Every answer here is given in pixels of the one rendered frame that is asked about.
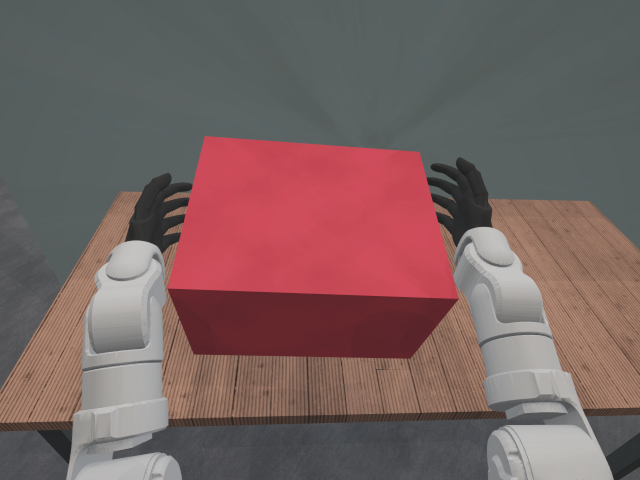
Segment robot right upper arm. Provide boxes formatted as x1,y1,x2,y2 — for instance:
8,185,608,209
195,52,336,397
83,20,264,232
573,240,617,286
487,425,611,480

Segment left robot hand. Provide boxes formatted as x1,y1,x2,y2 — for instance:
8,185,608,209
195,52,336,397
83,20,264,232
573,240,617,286
125,173,193,254

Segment right robot hand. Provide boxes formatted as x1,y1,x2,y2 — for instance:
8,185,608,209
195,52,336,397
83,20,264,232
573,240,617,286
427,157,493,247

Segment left robot forearm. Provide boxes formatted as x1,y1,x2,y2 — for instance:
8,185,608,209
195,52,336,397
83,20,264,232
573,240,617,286
66,240,169,480

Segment table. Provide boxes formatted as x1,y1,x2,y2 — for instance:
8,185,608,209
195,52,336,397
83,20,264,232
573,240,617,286
0,192,640,480

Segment robot left upper arm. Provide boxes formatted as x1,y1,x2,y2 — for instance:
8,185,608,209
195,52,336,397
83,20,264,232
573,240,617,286
75,452,182,480

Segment right robot forearm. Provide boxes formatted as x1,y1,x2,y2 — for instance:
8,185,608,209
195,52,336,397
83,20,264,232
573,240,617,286
454,227,614,480

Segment carton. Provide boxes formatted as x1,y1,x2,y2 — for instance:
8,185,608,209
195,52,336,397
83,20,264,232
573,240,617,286
167,136,459,359

